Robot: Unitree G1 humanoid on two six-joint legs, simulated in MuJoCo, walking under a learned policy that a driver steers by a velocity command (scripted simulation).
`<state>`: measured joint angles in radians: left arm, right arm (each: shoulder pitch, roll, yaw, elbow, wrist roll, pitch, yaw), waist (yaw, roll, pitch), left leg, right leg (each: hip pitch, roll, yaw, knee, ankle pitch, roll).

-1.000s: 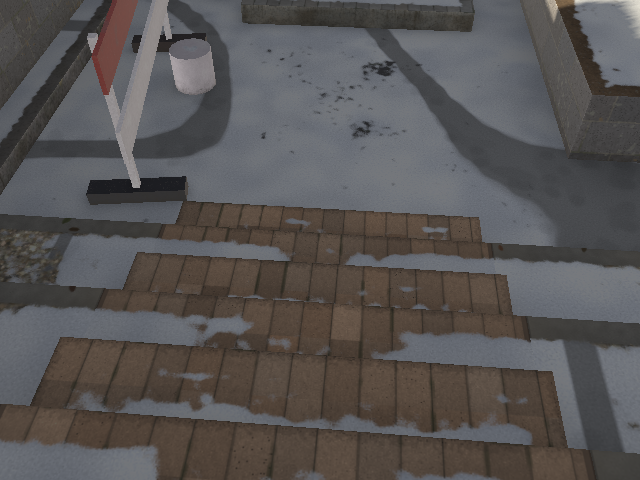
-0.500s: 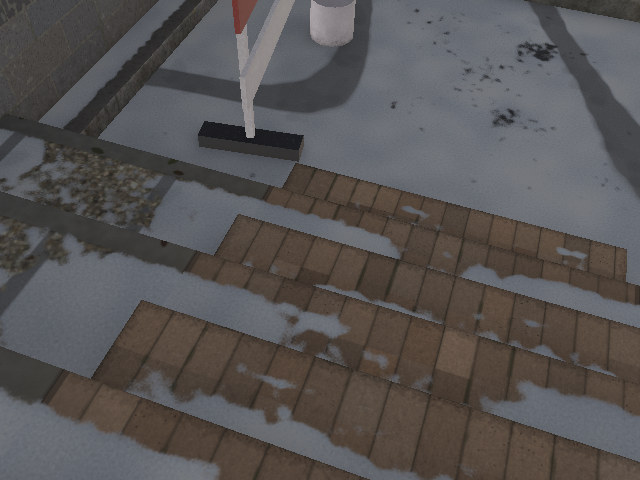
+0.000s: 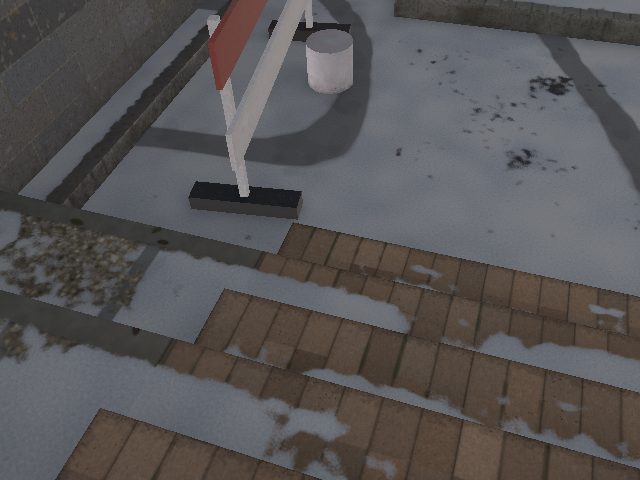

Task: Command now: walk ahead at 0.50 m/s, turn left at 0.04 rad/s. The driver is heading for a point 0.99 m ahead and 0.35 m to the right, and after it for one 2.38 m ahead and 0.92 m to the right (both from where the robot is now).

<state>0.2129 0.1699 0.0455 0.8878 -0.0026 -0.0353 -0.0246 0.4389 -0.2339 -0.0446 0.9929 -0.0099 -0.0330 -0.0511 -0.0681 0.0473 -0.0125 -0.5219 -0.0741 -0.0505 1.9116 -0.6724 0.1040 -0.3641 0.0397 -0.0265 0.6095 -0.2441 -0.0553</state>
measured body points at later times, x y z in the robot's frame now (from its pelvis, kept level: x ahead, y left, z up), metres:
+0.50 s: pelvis +0.30 +0.05 -0.10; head +0.31 +0.07 +0.35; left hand +0.17 +0.29 -0.24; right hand +0.55 -0.16 -0.17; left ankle +0.45 +0.16 -0.84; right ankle +0.05 -0.09 -0.71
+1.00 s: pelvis +0.53 +0.03 -0.19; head +0.54 +0.03 +0.26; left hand +0.80 +0.19 -0.28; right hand +0.37 -0.16 -0.33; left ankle +0.43 +0.16 -0.87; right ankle +0.66 -0.15 -0.88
